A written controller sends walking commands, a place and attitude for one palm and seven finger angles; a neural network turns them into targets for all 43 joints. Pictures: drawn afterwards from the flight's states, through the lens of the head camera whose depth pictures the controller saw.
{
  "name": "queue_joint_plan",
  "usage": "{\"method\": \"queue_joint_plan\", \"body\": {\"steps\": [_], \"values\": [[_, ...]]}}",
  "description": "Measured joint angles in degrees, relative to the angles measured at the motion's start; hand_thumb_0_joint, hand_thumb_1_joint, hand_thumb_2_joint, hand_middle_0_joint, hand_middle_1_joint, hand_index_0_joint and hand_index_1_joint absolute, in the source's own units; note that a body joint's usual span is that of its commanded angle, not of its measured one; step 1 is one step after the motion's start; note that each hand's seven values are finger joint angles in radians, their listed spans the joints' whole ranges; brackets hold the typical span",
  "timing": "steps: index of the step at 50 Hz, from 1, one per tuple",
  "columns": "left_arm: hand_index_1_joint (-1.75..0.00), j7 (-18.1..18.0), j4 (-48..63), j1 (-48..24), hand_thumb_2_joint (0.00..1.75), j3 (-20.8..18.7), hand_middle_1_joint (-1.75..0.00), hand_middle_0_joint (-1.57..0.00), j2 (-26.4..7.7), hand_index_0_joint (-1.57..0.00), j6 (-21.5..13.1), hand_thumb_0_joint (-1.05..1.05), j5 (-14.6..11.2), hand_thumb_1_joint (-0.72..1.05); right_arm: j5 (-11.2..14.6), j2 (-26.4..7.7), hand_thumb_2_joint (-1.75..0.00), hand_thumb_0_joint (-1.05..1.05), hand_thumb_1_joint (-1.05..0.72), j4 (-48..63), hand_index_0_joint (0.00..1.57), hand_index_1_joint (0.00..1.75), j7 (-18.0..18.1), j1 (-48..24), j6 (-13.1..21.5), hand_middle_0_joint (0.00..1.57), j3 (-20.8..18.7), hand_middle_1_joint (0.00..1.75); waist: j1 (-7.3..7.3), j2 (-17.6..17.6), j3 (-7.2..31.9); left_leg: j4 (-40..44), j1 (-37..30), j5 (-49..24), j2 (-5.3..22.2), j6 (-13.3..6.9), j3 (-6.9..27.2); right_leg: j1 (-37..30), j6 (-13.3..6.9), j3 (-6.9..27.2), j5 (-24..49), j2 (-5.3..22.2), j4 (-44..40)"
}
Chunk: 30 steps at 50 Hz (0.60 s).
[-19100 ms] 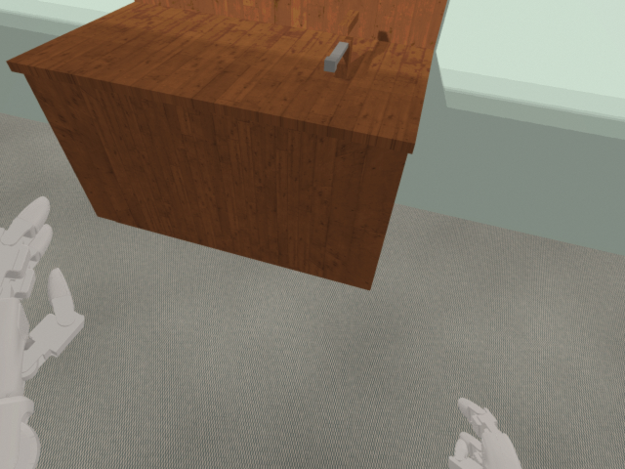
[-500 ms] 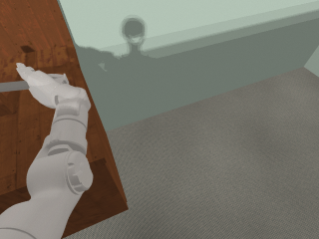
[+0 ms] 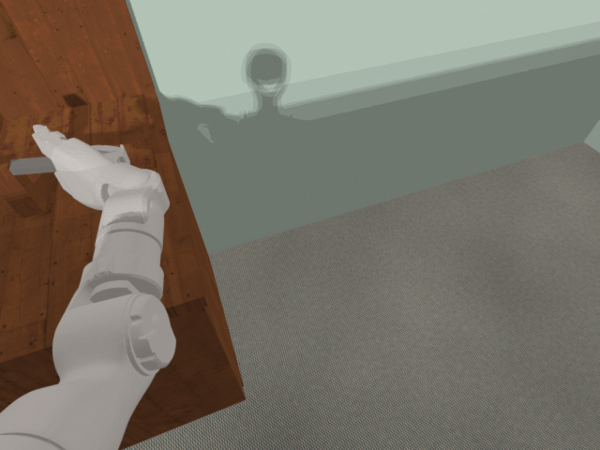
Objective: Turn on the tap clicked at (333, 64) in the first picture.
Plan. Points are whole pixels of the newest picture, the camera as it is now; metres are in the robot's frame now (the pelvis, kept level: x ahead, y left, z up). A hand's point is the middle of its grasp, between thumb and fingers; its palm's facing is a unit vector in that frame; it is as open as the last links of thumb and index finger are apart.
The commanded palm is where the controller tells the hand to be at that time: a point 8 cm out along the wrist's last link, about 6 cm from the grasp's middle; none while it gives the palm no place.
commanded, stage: draw the hand back beside the body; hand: left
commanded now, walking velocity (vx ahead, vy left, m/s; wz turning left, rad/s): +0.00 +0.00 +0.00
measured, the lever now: (103, 159) +0.55 +0.31 +0.09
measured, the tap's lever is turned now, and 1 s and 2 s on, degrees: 76 76 76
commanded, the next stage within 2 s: step back with the hand held close in 1.52 s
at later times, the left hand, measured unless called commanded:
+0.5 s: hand (82, 211) +0.36 +0.24 +0.17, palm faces +0.35 -0.91 -0.22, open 7.7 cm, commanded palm +0.32 +0.27 +0.17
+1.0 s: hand (35, 275) +0.27 +0.25 +0.18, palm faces +0.34 -0.91 -0.23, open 7.5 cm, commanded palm +0.22 +0.29 +0.18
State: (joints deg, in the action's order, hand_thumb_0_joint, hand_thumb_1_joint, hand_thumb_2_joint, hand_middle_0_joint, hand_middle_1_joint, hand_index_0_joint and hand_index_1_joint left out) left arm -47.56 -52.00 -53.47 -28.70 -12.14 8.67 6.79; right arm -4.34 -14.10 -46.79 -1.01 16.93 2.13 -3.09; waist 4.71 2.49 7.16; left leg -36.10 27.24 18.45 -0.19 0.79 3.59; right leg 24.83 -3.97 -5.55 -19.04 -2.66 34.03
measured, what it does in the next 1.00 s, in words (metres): stands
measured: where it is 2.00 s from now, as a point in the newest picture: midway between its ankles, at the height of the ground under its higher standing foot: outside the picture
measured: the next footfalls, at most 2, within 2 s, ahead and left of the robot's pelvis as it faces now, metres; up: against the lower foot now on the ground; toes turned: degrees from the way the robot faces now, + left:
none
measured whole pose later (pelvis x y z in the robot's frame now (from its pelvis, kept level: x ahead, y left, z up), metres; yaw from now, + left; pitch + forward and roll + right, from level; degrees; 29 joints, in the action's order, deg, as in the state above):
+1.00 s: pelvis -0.02 +0.03 +0.02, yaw -3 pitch -5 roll +0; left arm -6.2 1.8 2.6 -13.5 -17.4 -5.7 -4.5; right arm 1.0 -12.7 -38.3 3.7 10.9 4.6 1.5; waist -2.7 3.0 -1.6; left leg -21.0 4.9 11.7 -1.0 -1.3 -0.6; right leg 3.9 -1.8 -1.0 -11.2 -1.8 19.6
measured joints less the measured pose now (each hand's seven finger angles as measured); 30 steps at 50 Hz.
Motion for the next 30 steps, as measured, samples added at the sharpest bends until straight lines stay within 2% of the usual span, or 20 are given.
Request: {"method": "queue_joint_plan", "body": {"steps": [3,4,7,11,13,16,18,21,26,30], "values": [[-0.15,0.03,-0.41,-0.54,0.90,0.35,-0.15,-0.15,-0.25,-0.15,-0.34,0.01,0.27,0.90,-0.06,0.01,-0.90,0.01,-0.91,0.17,0.20,0.29,0.07,-0.32,0.22,0.21,-0.09,0.30,0.01,-0.06,-0.06,-0.28,0.55,-0.13,0.01,0.03,0.03,0.54,-0.05,-0.05,0.12,0.00,0.26],[-0.15,1.50,0.30,0.02,0.90,1.72,-0.15,-0.15,-0.54,-0.15,-0.17,0.01,0.43,0.90,0.05,0.06,-0.90,0.01,-0.91,0.44,0.20,0.29,0.24,-0.36,-0.09,0.21,-0.07,0.30,-0.07,-0.15,-0.22,-0.24,0.45,-0.18,0.00,0.02,-0.12,0.57,-0.05,0.09,0.16,0.02,0.37],[-0.15,11.29,5.05,4.51,0.90,6.17,-0.15,-0.14,-1.59,-0.15,-1.21,0.01,-0.46,0.90,1.34,0.09,-0.89,0.01,-0.91,2.19,0.20,0.30,1.82,0.08,-1.50,0.21,0.19,0.30,-0.55,-0.15,-0.98,0.83,-1.38,-0.45,0.30,-0.10,-1.14,-0.73,-0.01,1.12,0.66,-0.23,-0.34],[-0.15,25.69,13.01,13.19,0.90,8.20,-0.16,-0.15,-1.96,-0.15,-4.11,0.01,-6.85,0.90,3.71,-0.03,-0.89,0.01,-0.91,4.52,0.20,0.30,4.21,1.19,-2.91,0.21,0.97,0.30,-1.41,-0.05,-1.89,4.01,-6.17,-1.28,0.93,-0.26,-2.96,-4.77,0.21,3.04,2.12,-0.83,-3.27],[-0.16,29.37,16.51,17.72,0.90,7.97,-0.16,-0.15,-1.79,-0.16,-4.47,0.01,-9.56,0.90,4.71,-0.13,-0.89,0.01,-0.91,5.47,0.20,0.30,5.01,1.51,-3.30,0.21,1.39,0.30,-1.79,0.03,-2.18,5.37,-8.49,-1.63,1.20,-0.35,-3.76,-6.80,0.28,3.87,2.75,-1.10,-4.59],[-0.17,34.10,18.49,24.82,0.90,8.77,-0.17,-0.16,-4.77,-0.16,-6.60,0.01,-9.92,0.90,5.72,-0.29,-0.90,0.01,-0.91,6.14,0.20,0.29,4.75,0.72,-3.07,0.21,2.10,0.30,-1.22,0.02,-3.17,7.30,-11.96,-2.25,1.19,-0.43,-4.51,-9.79,0.44,4.65,3.33,-1.10,-5.94],[-0.17,36.43,19.87,28.80,0.90,9.44,-0.17,-0.16,-7.07,-0.17,-8.05,0.01,-10.06,0.90,6.24,-0.33,-0.90,0.01,-0.91,6.85,0.20,0.29,4.72,0.42,-2.43,0.21,2.28,0.30,-1.29,0.05,-4.04,8.28,-13.81,-2.70,1.18,-0.51,-4.70,-11.59,0.52,4.86,3.77,-1.09,-6.88],[-0.18,38.04,22.88,32.34,0.90,11.58,-0.18,-0.16,-8.78,-0.17,-10.19,0.01,-10.13,0.90,6.72,-0.66,-0.90,0.01,-0.91,7.32,0.20,0.29,4.79,0.35,-0.89,0.21,2.24,0.30,-2.74,0.18,-5.12,9.26,-15.46,-3.42,1.02,-0.69,-4.41,-13.66,0.66,4.60,4.65,-0.95,-8.42],[-0.19,39.26,26.97,33.61,0.90,16.18,-0.19,-0.16,-8.19,-0.17,-13.62,0.01,-10.14,0.90,6.87,-1.52,-0.90,0.01,-0.91,6.55,0.20,0.29,4.79,-1.67,0.79,0.21,2.49,0.30,-5.41,0.31,-6.23,10.52,-16.54,-4.92,0.13,-1.25,-3.45,-15.32,1.14,3.65,5.90,-0.08,-10.06],[-0.21,40.35,29.69,35.46,0.90,17.78,-0.21,-0.17,-7.06,-0.17,-14.83,0.01,-10.30,0.90,6.78,-1.16,-0.90,0.01,-0.91,7.13,0.20,0.30,4.83,-4.77,1.04,0.21,3.20,0.30,-5.80,0.03,-6.88,11.65,-17.36,-5.97,-0.34,-1.60,-3.49,-16.01,1.50,3.68,6.73,0.40,-10.86]]}}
